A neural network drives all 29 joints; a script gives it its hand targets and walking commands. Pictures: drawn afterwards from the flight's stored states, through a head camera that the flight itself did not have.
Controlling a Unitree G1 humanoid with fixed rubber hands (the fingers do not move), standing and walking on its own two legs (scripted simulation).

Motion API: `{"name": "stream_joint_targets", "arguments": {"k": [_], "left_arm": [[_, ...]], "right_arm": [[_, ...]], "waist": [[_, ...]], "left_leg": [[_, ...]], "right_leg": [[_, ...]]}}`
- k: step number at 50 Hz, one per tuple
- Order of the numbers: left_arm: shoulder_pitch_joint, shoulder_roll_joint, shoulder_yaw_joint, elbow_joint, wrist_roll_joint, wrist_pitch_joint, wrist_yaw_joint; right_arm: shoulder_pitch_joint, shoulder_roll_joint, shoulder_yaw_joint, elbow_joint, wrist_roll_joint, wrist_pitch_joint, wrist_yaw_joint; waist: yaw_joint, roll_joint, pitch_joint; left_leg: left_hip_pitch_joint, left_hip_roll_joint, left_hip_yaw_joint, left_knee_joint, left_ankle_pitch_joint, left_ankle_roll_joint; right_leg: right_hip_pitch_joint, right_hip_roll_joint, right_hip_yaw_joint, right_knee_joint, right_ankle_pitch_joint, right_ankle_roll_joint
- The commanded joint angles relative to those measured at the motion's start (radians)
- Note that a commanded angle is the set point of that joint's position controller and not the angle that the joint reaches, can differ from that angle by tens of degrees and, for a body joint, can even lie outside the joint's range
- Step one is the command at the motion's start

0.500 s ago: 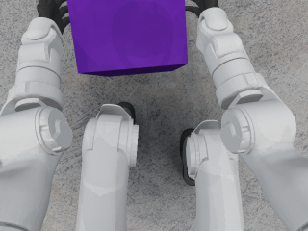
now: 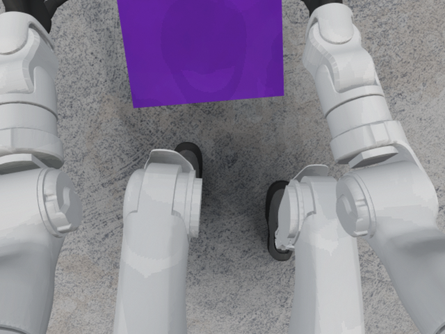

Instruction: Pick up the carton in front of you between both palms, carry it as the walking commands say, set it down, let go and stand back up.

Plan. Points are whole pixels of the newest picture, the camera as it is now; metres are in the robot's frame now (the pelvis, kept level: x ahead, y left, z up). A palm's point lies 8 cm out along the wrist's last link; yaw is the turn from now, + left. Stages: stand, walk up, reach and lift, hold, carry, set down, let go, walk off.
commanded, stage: set down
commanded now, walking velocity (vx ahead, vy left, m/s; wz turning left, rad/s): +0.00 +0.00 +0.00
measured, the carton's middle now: (205, 43) +0.49 +0.12 -0.27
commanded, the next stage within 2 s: let go in 0.86 s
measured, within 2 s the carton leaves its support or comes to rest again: neither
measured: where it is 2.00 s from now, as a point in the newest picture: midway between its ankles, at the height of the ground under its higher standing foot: (232, 216)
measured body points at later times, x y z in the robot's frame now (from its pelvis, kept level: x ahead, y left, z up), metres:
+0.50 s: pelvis +0.02 +0.01 +0.12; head +0.34 +0.08 +0.43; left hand +0.48 +0.35 +0.00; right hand +0.56 -0.04 +0.00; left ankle +0.15 +0.13 -0.36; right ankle +0.10 -0.12 -0.36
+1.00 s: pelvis +0.06 +0.02 +0.25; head +0.34 +0.08 +0.60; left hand +0.47 +0.36 +0.14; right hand +0.55 -0.05 +0.13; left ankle +0.15 +0.13 -0.36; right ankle +0.09 -0.12 -0.36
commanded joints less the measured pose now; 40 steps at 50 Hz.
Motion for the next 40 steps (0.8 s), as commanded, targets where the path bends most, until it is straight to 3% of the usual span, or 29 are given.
{"name": "stream_joint_targets", "arguments": {"k": [1,6,8,19,27,40], "left_arm": [[-0.159,0.165,0.04,-0.146,0.04,0.023,0.004],[-0.14,0.073,0.03,-0.131,0.079,0.043,-0.003],[-0.124,0.059,0.03,-0.119,0.09,0.044,-0.005],[-0.053,0.083,0.064,-0.218,0.104,0.063,-0.009],[0.002,0.077,0.073,-0.267,0.109,0.083,-0.033],[0.109,0.029,0.087,-0.243,0.142,0.052,-0.053]], "right_arm": [[-0.22,-0.033,-0.069,-0.124,-0.05,0.008,-0.002],[-0.162,-0.031,-0.153,-0.018,-0.113,0.011,0.021],[-0.151,-0.03,-0.171,0.002,-0.124,0.005,0.027],[-0.112,-0.014,-0.143,-0.121,-0.102,0.016,0.033],[-0.042,-0.01,-0.147,-0.181,-0.11,0.037,0.041],[0.091,0.022,-0.161,-0.168,-0.143,0.009,0.068]], "waist": [[0.09,0.065,-1.315],[0.027,0.106,-1.173],[0.019,0.108,-1.165],[0.054,0.058,-1.373],[0.036,0.057,-1.415],[0.015,0.057,-1.326]], "left_leg": [[1.013,-0.027,0.098,-0.215,0.237,-0.016],[0.957,-0.032,0.084,-0.301,0.147,-0.032],[0.962,-0.034,0.077,-0.33,0.14,-0.033],[1.14,-0.052,0.096,-0.473,0.285,-0.028],[1.289,-0.062,0.098,-0.601,0.344,-0.025],[1.505,-0.064,0.077,-0.833,0.433,-0.014]], "right_leg": [[0.288,0.027,-0.135,-0.29,0.067,-0.014],[0.198,0.02,-0.141,-0.365,0.032,-0.025],[0.193,0.017,-0.141,-0.393,0.04,-0.027],[0.365,0.022,-0.134,-0.564,0.12,-0.013],[0.476,0.016,-0.125,-0.712,0.166,-0.004],[0.627,-0.005,-0.095,-0.968,0.237,0.003]]}}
